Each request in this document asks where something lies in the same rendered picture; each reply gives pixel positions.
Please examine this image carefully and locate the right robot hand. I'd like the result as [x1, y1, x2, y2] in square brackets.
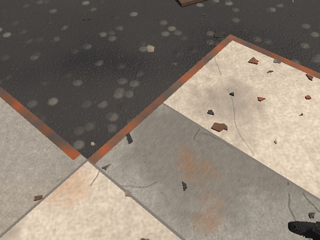
[288, 221, 320, 240]

